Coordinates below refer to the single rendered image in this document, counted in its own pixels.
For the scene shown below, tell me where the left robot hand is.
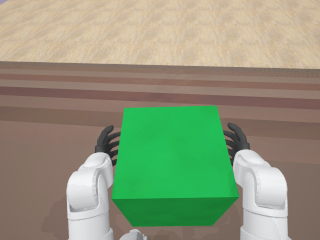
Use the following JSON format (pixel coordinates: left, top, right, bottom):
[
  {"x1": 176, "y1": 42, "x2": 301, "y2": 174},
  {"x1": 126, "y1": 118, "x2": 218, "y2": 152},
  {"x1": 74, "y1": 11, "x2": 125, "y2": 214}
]
[{"x1": 94, "y1": 125, "x2": 121, "y2": 167}]

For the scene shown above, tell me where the left robot forearm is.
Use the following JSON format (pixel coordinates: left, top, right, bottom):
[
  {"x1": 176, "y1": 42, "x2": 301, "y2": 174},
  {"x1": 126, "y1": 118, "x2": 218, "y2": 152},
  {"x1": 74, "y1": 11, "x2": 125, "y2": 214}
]
[{"x1": 66, "y1": 152, "x2": 114, "y2": 240}]

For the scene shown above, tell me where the carton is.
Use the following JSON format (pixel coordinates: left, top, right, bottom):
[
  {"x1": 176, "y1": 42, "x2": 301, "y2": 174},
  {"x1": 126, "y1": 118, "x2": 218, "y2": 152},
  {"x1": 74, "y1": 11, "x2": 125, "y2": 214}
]
[{"x1": 111, "y1": 105, "x2": 239, "y2": 227}]

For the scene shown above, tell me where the right robot forearm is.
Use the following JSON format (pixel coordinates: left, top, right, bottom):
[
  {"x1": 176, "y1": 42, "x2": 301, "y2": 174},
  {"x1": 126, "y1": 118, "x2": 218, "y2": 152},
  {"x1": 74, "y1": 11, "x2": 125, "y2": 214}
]
[{"x1": 233, "y1": 149, "x2": 292, "y2": 240}]

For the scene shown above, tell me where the right robot hand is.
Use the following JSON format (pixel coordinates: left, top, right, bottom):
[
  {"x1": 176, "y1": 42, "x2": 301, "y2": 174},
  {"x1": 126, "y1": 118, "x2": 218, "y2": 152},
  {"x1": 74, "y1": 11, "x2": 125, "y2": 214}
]
[{"x1": 223, "y1": 122, "x2": 250, "y2": 167}]

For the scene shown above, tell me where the robot left shin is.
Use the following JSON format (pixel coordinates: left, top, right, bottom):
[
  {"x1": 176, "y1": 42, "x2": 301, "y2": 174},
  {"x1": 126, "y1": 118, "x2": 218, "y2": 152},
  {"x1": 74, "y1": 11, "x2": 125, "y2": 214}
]
[{"x1": 130, "y1": 229, "x2": 141, "y2": 233}]

